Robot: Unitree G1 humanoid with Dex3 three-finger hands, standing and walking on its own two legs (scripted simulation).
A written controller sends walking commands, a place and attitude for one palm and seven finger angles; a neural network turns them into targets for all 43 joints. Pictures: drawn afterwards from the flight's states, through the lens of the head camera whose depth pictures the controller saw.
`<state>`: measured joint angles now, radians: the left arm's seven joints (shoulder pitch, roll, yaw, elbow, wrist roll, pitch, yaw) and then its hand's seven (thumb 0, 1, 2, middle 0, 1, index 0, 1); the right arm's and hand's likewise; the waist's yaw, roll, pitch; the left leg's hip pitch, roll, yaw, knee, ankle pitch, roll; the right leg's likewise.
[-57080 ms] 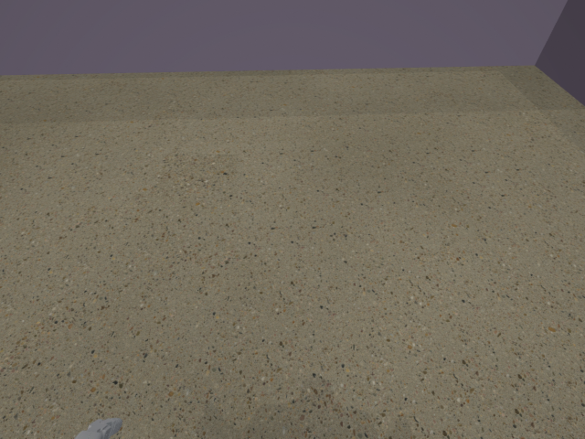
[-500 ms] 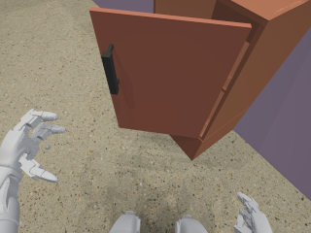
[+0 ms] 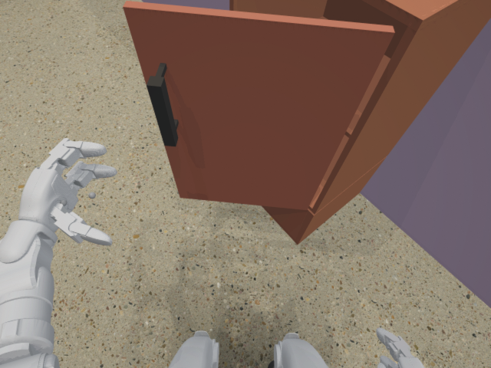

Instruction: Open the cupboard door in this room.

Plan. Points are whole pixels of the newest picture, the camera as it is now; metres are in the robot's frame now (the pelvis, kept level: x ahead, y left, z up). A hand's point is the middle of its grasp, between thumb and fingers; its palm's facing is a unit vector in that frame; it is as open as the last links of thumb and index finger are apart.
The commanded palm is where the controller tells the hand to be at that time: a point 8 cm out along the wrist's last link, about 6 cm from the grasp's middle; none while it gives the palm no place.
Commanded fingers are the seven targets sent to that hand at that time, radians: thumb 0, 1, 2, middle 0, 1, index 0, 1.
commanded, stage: move the hooked fingers beside the handle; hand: left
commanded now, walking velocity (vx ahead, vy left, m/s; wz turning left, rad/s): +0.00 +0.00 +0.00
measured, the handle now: (166, 107) +0.57 +0.17 +0.04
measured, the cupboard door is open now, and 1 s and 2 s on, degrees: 46 46 46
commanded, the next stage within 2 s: slide the fingers in behind the handle in 1.76 s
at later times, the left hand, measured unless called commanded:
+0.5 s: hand (110, 154) +0.44 +0.24 +0.05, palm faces -0.07 -1.00 -0.02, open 14.0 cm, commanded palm +0.43 +0.29 +0.05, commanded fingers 0.00 -0.50 0.30 -0.30 -1.20 -0.30 -1.20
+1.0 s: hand (125, 122) +0.51 +0.23 +0.06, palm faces -0.07 -1.00 -0.04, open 14.0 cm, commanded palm +0.49 +0.28 +0.05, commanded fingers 0.00 -0.50 0.30 -0.30 -1.20 -0.30 -1.20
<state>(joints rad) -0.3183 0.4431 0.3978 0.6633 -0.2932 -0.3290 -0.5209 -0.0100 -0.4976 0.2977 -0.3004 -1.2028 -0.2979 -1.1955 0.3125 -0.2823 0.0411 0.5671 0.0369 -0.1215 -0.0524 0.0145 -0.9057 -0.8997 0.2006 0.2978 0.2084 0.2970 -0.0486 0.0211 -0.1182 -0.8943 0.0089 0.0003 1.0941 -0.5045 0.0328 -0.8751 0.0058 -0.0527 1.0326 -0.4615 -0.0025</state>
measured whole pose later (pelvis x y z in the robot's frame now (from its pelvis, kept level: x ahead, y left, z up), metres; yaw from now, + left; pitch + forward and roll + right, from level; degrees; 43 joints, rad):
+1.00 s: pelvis -0.01 +0.00 -0.02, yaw -2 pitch +25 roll -4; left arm -0.93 0.70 0.49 1.20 -0.10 -0.36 -0.49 -0.01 -0.50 0.30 -0.30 -1.20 -0.30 -1.20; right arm 0.37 -0.29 0.07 0.60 0.01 0.04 -0.03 0.01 -0.91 -0.90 0.20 0.30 0.21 0.30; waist -0.18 0.03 -0.10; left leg -1.12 0.04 -0.01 1.20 -0.52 0.03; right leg -1.10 0.04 -0.06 1.11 -0.46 -0.01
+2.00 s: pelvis +0.00 +0.01 -0.02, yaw -2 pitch +25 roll -5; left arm -0.89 0.66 0.46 1.16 -0.14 -0.35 -0.50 -0.01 -0.50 0.30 -0.30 -1.20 -0.30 -1.20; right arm 0.38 -0.28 0.07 0.60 0.00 0.08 -0.01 0.01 -0.91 -0.90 0.20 0.30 0.21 0.30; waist -0.17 0.03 -0.12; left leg -1.11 0.04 -0.02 1.20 -0.53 0.04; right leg -1.07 0.03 -0.06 1.08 -0.45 0.00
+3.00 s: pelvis +0.00 -0.01 -0.01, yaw -1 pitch +23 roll -3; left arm -0.84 0.49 0.36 1.11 -0.14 -0.41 -0.31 -0.01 -0.50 0.30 -0.25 -1.18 -0.26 -1.18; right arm 0.37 -0.26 0.04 0.61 0.00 0.06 0.01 0.01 -0.91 -0.90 0.20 0.30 0.21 0.30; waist -0.15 0.03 -0.12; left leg -1.05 0.03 -0.01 1.16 -0.52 0.02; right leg -1.02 0.03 -0.06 1.08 -0.47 -0.01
